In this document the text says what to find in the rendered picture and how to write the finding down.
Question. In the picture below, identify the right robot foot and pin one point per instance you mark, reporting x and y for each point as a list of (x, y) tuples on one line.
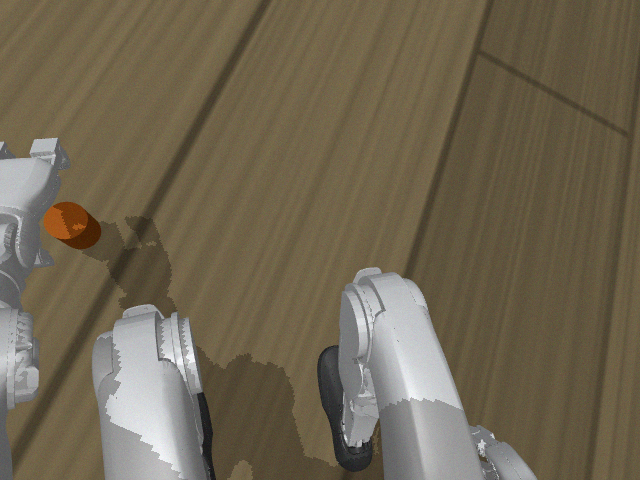
[(331, 392)]

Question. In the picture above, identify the left robot arm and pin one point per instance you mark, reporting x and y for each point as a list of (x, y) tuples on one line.
[(19, 350)]

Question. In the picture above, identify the left robot foot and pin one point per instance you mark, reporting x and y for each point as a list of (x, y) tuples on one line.
[(208, 435)]

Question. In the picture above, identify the right robot hand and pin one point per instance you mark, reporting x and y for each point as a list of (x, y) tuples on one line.
[(504, 463)]

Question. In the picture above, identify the tin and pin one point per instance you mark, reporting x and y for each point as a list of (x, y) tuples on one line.
[(72, 224)]

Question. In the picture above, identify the left robot hand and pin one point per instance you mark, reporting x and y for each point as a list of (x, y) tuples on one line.
[(31, 184)]

